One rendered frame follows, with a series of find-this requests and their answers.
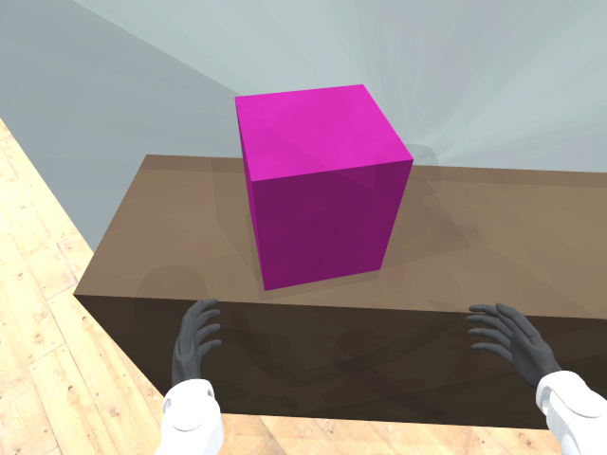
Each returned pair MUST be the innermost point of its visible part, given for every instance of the robot right forearm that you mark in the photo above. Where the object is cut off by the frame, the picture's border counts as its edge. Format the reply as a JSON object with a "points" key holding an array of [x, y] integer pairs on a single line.
{"points": [[575, 415]]}

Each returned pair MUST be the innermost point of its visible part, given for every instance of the pedestal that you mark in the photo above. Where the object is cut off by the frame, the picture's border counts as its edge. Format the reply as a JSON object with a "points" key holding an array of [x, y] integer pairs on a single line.
{"points": [[390, 345]]}

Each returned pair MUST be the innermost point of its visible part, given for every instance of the carton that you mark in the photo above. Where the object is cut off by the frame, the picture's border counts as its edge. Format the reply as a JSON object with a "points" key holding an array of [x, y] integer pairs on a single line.
{"points": [[325, 174]]}

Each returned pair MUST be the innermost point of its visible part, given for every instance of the robot right hand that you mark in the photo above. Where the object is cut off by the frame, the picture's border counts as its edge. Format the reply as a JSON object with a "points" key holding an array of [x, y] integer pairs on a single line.
{"points": [[521, 344]]}

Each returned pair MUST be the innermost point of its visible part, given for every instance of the robot left forearm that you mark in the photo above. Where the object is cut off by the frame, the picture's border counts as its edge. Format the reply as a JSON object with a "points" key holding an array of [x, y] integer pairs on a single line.
{"points": [[192, 423]]}

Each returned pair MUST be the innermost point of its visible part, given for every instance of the robot left hand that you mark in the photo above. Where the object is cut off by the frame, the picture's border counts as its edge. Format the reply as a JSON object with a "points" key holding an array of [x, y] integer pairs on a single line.
{"points": [[187, 352]]}

